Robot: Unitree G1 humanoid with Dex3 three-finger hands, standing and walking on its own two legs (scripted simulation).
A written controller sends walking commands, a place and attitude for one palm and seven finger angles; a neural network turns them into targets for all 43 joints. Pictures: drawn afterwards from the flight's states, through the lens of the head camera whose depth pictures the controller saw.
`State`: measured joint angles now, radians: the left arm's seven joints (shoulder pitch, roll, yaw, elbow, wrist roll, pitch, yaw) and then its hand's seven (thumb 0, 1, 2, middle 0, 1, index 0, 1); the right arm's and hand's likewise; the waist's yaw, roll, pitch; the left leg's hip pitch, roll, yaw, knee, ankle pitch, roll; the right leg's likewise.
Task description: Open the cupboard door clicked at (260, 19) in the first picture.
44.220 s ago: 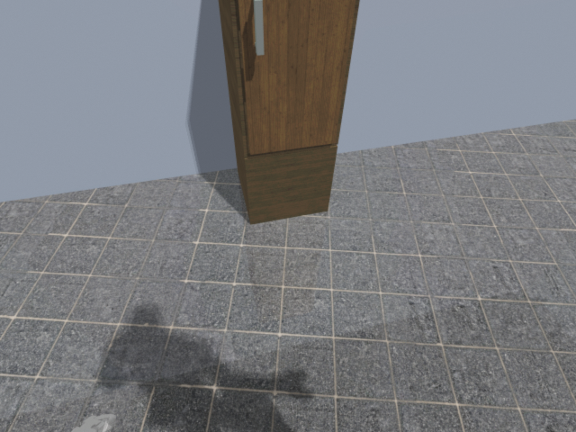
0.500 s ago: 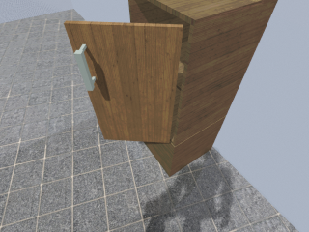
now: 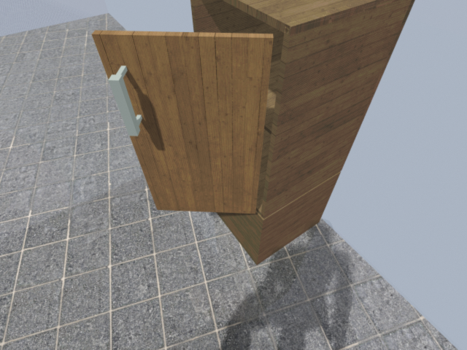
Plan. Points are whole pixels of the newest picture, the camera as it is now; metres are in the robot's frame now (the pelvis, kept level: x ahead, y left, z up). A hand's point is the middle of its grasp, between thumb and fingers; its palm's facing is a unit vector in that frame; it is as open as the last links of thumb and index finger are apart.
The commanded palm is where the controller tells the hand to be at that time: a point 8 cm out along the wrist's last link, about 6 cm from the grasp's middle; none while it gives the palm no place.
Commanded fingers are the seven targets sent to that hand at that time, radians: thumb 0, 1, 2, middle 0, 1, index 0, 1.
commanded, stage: look again from close up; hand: left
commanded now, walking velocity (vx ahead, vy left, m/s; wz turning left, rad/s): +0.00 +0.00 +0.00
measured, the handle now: (128, 102) +0.57 +0.26 +0.12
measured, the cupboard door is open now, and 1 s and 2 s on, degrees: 53 53 53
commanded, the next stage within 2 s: raise the hand with hooked fingers in 0.42 s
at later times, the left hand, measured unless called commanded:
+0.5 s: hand out of the picture +0.03 +0.19 -0.17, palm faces +0.01 -0.98 -0.22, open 7.3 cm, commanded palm none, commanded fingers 0.00 0.90 0.90 -0.20 -0.30 -0.20 -0.30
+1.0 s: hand (109, 341) +0.15 +0.21 -0.04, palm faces +0.10 -1.00 +0.00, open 8.9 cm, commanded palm +0.15 +0.26 +0.00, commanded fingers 0.00 0.32 0.65 -0.24 -0.68 -0.24 -0.68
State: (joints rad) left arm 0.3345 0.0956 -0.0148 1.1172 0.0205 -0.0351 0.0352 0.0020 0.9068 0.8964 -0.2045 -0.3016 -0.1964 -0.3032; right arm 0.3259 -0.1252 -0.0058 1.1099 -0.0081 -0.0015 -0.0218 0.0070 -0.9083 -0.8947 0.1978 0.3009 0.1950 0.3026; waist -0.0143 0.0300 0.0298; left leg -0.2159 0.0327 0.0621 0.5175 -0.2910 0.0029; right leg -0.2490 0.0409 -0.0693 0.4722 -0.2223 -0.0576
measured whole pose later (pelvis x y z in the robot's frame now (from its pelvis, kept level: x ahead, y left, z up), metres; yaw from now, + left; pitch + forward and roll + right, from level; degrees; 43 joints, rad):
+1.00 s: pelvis -0.01 +0.00 -0.06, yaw +3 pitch +9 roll +0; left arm 0.50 0.22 0.20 0.08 -0.27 -0.40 -0.34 0.01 0.54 0.74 -0.23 -0.54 -0.23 -0.54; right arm 0.15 -0.29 -0.06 0.43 0.02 -0.24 -0.02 0.01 -0.91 -0.90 0.20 0.30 0.19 0.30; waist 0.04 -0.05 -0.10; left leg -0.64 0.01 0.02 0.99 -0.50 0.01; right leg -0.67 -0.01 -0.11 0.97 -0.45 -0.06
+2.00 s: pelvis +0.00 +0.02 -0.01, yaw +3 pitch +1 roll -1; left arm -0.05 0.43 0.40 0.20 -0.32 -0.02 -0.47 -0.01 -0.48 0.30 -0.30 -1.19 -0.30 -1.19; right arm 0.24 -0.25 0.09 0.58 0.06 -0.24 -0.10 0.02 -0.90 -0.89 0.20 0.30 0.20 0.30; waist 0.05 0.04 -0.02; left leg -0.29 -0.01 0.03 0.64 -0.36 0.04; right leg -0.31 -0.01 -0.10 0.59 -0.29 -0.02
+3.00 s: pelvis -0.01 +0.00 -0.01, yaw +3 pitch +1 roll +0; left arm -0.36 0.51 0.43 0.56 -0.28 -0.04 -0.51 -0.01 -0.50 0.30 -0.30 -1.20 -0.30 -1.20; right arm 0.24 -0.29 0.07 0.63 0.08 -0.21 -0.13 0.02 -0.90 -0.89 0.20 0.30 0.20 0.30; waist 0.02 0.03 0.00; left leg -0.30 0.01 0.02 0.59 -0.31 0.01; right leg -0.32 0.01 -0.11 0.55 -0.26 -0.05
